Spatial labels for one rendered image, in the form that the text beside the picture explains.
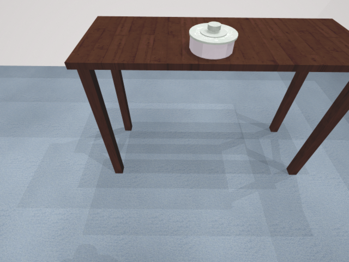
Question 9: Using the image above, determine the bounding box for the lid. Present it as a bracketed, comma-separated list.
[189, 23, 238, 45]

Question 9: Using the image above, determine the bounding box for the pot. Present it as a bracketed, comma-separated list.
[189, 37, 234, 59]

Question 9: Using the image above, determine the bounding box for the table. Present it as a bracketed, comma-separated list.
[64, 16, 349, 175]

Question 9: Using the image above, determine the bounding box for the knob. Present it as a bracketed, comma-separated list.
[207, 21, 221, 32]

